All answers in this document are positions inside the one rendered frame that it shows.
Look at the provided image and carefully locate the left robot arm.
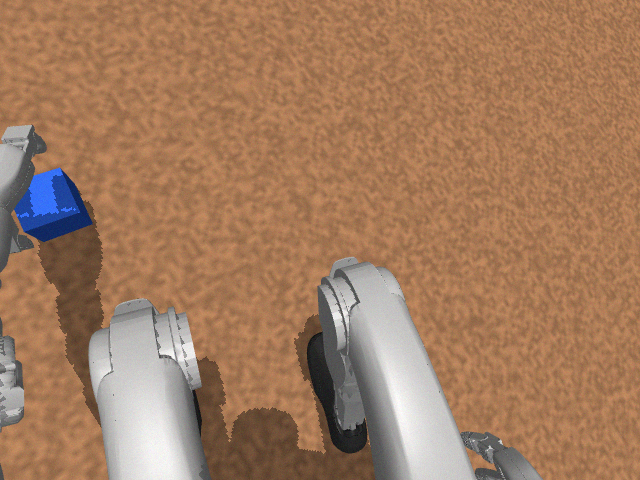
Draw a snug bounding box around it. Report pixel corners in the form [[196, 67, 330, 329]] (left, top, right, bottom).
[[0, 206, 24, 480]]

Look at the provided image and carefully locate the cube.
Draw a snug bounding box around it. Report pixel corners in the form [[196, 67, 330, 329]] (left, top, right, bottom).
[[14, 168, 93, 242]]

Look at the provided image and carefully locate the right robot foot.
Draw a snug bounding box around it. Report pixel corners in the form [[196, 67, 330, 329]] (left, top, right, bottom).
[[307, 332, 367, 454]]

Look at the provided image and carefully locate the left robot hand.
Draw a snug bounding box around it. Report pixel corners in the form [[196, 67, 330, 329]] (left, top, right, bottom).
[[0, 125, 47, 254]]

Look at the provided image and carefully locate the right robot hand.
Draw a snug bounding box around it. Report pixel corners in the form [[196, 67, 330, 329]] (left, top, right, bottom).
[[460, 432, 543, 480]]

